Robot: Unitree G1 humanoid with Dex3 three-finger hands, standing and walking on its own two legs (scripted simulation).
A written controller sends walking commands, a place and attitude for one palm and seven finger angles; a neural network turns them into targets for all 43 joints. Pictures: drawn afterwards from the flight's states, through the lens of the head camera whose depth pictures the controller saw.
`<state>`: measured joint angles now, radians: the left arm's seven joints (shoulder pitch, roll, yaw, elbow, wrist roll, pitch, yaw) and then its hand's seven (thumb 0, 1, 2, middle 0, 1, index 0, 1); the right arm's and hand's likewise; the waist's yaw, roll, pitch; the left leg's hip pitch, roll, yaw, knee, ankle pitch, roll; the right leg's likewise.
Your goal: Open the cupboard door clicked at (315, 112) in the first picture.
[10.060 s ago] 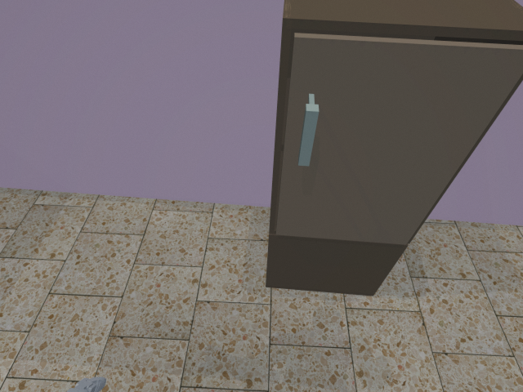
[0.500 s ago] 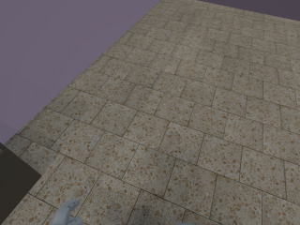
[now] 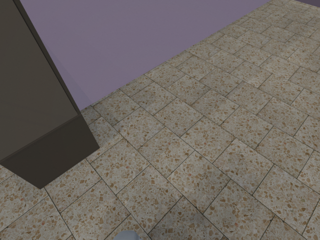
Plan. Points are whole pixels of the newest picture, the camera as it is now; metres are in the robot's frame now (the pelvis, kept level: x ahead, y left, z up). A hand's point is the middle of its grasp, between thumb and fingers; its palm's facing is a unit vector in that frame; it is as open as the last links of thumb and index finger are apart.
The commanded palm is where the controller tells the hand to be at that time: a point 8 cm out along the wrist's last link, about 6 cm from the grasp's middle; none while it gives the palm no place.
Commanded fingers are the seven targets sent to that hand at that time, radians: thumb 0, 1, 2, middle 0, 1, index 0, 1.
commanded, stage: turn to face it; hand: left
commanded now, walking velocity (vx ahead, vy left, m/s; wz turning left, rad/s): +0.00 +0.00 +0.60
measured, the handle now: out of the picture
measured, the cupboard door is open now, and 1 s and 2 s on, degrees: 0 0 0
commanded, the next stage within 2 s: take the last steps up to it in 1.36 s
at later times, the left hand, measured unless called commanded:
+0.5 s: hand out of the picture +0.06 +0.28 -0.15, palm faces +0.29 -0.92 -0.25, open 7.4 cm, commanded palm none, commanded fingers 0.00 0.90 0.90 -0.20 -0.30 -0.20 -0.30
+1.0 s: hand out of the picture -0.08 +0.22 -0.16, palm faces +0.56 -0.78 -0.26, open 7.4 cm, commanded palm none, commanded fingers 0.00 0.90 0.90 -0.20 -0.30 -0.20 -0.30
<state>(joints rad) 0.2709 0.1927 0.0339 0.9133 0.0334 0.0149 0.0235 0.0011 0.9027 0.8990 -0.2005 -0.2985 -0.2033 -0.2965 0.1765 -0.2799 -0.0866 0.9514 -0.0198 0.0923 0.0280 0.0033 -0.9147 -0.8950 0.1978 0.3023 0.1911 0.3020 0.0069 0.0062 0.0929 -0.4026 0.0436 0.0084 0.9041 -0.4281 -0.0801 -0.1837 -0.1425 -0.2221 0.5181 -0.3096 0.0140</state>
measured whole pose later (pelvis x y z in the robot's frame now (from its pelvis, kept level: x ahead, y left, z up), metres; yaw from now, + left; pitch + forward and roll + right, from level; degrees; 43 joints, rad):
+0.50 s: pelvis +0.00 +0.04 +0.01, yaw +17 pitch +1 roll -2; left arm 0.12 0.25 0.06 0.88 0.02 0.05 0.02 0.00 0.91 0.90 -0.20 -0.30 -0.20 -0.30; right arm 0.21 -0.20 -0.04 0.91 -0.03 0.03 0.01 0.00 -0.91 -0.89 0.21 0.30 0.20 0.30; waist -0.03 0.00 0.06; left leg -0.25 -0.07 -0.15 0.46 -0.21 0.05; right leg -0.44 -0.05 0.00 0.94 -0.42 0.11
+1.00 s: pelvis -0.01 +0.02 +0.00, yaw +35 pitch -1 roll +1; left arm 0.25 0.19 0.03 0.90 0.03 0.01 0.03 0.00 0.90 0.90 -0.20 -0.30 -0.20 -0.30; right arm 0.21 -0.27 -0.08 0.96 -0.02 0.09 0.03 0.00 -0.91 -0.89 0.20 0.30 0.19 0.30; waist -0.01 0.01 0.09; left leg -0.42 0.04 0.01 0.94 -0.43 -0.08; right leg -0.17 -0.14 -0.20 0.53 -0.32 0.04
